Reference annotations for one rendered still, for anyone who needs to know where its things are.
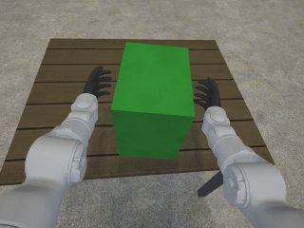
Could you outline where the left robot forearm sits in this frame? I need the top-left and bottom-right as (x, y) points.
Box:
(25, 93), (98, 176)

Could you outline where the robot right upper arm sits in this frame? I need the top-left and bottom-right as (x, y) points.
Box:
(222, 161), (304, 228)

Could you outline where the right robot hand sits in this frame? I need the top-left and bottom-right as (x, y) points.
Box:
(193, 77), (221, 111)

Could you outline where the carton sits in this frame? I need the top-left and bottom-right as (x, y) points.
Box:
(110, 42), (196, 160)

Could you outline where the table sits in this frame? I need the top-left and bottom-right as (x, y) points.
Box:
(0, 38), (275, 198)

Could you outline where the robot left upper arm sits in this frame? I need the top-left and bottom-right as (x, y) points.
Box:
(0, 135), (87, 228)

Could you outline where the right robot forearm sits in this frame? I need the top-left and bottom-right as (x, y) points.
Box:
(201, 106), (287, 199)

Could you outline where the left robot hand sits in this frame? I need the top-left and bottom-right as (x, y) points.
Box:
(83, 66), (112, 99)

